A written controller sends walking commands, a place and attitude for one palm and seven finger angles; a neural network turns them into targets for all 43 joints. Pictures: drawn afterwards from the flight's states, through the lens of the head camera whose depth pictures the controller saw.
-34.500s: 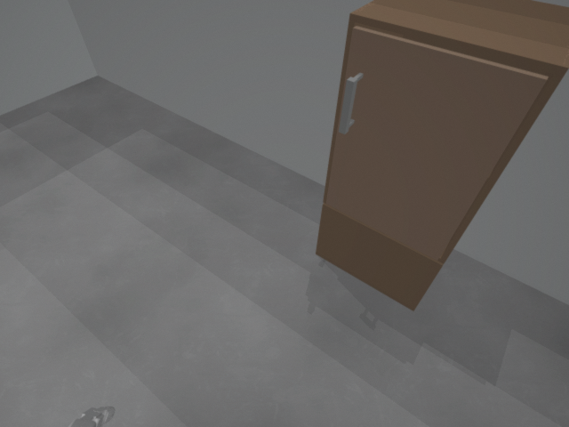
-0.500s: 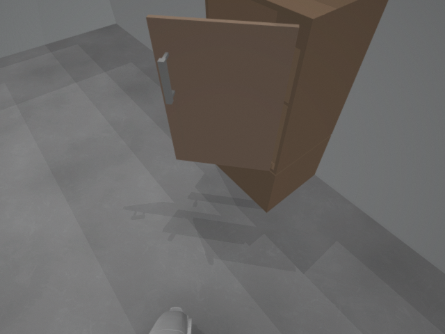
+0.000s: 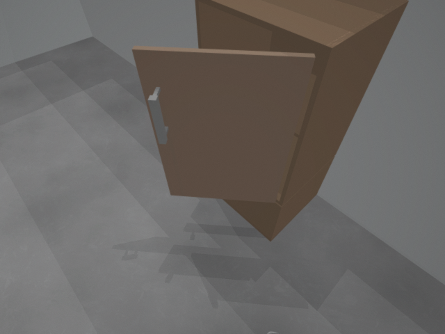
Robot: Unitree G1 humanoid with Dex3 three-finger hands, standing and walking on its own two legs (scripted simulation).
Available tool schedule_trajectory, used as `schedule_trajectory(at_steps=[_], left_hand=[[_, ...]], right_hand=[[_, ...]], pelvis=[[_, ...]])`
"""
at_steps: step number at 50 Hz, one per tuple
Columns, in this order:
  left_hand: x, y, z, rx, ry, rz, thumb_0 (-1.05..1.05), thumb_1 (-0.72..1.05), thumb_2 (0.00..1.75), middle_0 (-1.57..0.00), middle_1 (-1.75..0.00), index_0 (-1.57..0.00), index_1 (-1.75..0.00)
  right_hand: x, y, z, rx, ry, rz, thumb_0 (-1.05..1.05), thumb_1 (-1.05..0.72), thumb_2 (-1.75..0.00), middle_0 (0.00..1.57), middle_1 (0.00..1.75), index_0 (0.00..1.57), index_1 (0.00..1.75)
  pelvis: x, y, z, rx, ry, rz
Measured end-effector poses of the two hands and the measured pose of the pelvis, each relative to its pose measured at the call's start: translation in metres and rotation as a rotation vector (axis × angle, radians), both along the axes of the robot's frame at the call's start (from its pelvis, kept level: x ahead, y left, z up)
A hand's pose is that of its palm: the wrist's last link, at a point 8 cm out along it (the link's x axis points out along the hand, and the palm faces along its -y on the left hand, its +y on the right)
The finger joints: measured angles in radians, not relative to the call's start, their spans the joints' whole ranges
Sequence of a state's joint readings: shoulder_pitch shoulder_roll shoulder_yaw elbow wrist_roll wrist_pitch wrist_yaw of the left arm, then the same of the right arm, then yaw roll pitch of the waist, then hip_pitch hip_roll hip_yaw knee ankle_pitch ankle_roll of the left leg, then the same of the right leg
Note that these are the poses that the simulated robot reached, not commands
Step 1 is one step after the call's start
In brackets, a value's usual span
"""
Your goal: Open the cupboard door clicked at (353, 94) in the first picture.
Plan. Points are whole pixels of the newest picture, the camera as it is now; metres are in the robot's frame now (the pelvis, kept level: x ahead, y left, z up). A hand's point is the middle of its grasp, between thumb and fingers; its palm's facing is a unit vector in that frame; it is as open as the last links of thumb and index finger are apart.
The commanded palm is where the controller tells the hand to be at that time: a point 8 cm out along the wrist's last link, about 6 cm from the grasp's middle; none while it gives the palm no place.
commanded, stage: come to a stop and stand still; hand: left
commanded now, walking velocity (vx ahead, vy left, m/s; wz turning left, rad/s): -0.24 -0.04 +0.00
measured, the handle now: (160, 116) +0.62 +0.21 +0.01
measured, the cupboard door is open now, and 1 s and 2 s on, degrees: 41 41 41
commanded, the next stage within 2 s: look again from close up in 0.96 s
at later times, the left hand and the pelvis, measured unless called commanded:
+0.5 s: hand out of the picture +0.08 +0.21 -0.19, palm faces +0.03 -0.98 -0.20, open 7.4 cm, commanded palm none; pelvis +0.01 +0.03 -0.01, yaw -1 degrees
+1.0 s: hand out of the picture -0.02 +0.24 -0.16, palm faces +0.00 -0.97 -0.23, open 7.4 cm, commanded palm none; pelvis -0.02 +0.06 +0.00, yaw -1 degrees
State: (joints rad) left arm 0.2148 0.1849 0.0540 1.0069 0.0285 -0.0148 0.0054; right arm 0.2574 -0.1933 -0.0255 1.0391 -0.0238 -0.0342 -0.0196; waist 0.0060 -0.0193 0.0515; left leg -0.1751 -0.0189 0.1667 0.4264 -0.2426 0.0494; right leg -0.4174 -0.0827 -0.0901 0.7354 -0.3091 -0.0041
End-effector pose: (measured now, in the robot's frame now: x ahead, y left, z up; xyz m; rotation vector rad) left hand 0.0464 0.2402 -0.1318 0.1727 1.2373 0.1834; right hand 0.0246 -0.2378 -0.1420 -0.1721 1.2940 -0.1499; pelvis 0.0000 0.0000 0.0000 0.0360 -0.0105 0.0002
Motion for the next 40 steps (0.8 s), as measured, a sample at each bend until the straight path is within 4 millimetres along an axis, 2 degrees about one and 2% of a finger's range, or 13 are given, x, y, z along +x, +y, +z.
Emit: schedule_trajectory(at_steps=[3,8,12,15,19,25,29,33,36,40], left_hand=[[0.035,-0.002,-0.002,0.027,-0.045,-0.031,0.01,0.93,0.9,-0.2,-0.3,-0.2,-0.29],[0.068,-0.016,-0.001,0.009,-0.027,-0.075,0.01,0.92,0.9,-0.2,-0.3,-0.2,-0.29],[0.082,-0.024,-0.005,-0.012,-0.037,-0.068,0.0,0.91,0.9,-0.2,-0.3,-0.2,-0.29],[0.081,-0.024,-0.009,-0.023,-0.043,-0.058,0.0,0.91,0.9,-0.2,-0.3,-0.2,-0.29],[0.064,-0.014,-0.015,-0.04,-0.029,-0.035,0.0,0.9,0.9,-0.2,-0.3,-0.2,-0.29],[0.026,0.022,-0.028,-0.035,0.014,-0.016,0.0,0.91,0.9,-0.21,-0.3,-0.2,-0.29],[0.0,0.049,-0.017,0.009,0.047,-0.034,0.0,0.91,0.9,-0.2,-0.3,-0.2,-0.29],[-0.027,0.07,-0.008,0.061,0.06,-0.024,0.0,0.91,0.9,-0.2,-0.3,-0.2,-0.29],[-0.048,0.076,0.002,0.079,0.086,-0.012,0.01,0.91,0.9,-0.2,-0.3,-0.2,-0.29],[-0.07,0.077,0.009,0.078,0.12,-0.008,0.01,0.91,0.9,-0.2,-0.3,-0.2,-0.29]], right_hand=[[-0.012,-0.004,-0.011,0.015,0.081,-0.038,-0.01,-0.93,-0.9,0.2,0.3,0.2,0.3],[-0.018,0.003,-0.01,0.041,0.161,-0.09,0.0,-0.92,-0.9,0.2,0.3,0.2,0.29],[-0.015,0.008,-0.006,0.041,0.184,-0.1,0.0,-0.91,-0.9,0.2,0.3,0.2,0.29],[-0.009,0.008,-0.005,0.028,0.175,-0.098,0.01,-0.91,-0.9,0.2,0.3,0.2,0.29],[0.007,0.01,0.001,-0.008,0.132,-0.078,0.01,-0.91,-0.9,0.2,0.3,0.2,0.29],[0.026,0.025,0.006,-0.056,-0.03,-0.059,0.01,-0.91,-0.9,0.2,0.3,0.2,0.29],[0.039,0.044,0.003,-0.022,-0.149,-0.044,0.01,-0.91,-0.9,0.2,0.3,0.2,0.29],[0.047,0.066,-0.005,0.039,-0.201,-0.007,0.01,-0.91,-0.9,0.2,0.3,0.2,0.29],[0.045,0.079,-0.009,0.077,-0.202,0.011,0.01,-0.91,-0.9,0.2,0.3,0.2,0.29],[0.036,0.082,-0.008,0.082,-0.197,0.003,0.0,-0.92,-0.9,0.2,0.3,0.2,0.3]], pelvis=[[0.018,-0.008,-0.007,0.014,0.001,-0.007],[0.039,-0.011,-0.003,-0.012,0.016,0.005],[0.043,-0.012,-0.002,-0.011,0.016,0.005],[0.039,-0.009,-0.003,-0.013,0.009,0.007],[0.027,0.003,-0.003,-0.025,-0.006,0.011],[0.011,0.032,-0.011,-0.039,-0.033,-0.012],[0.005,0.05,-0.012,-0.042,-0.041,-0.039],[-0.004,0.058,-0.015,-0.015,-0.027,-0.045],[-0.013,0.064,-0.011,-0.025,-0.023,-0.041],[-0.018,0.068,-0.007,-0.025,-0.009,-0.036]])
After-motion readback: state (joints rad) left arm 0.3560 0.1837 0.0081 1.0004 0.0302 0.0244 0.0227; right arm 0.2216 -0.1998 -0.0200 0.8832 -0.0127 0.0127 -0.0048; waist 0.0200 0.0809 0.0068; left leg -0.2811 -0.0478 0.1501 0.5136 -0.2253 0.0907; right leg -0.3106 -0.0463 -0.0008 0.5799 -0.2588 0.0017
